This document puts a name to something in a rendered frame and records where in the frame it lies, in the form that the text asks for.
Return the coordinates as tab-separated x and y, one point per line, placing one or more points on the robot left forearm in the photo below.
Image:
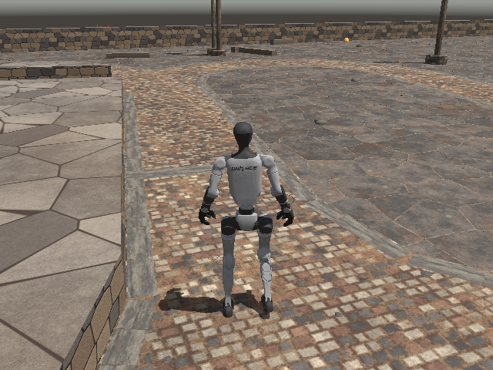
207	202

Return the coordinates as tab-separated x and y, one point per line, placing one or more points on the left robot upper arm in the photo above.
215	177

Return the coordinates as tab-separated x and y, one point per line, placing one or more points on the robot right thigh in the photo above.
264	229

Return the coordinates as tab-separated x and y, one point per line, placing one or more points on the robot head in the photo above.
243	134

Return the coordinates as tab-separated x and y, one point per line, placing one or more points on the right robot upper arm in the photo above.
273	175

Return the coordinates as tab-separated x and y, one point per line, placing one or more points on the right robot hand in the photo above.
289	215

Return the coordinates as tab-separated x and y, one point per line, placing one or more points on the robot right forearm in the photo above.
283	201

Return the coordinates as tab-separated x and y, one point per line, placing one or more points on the left robot hand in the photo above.
208	214

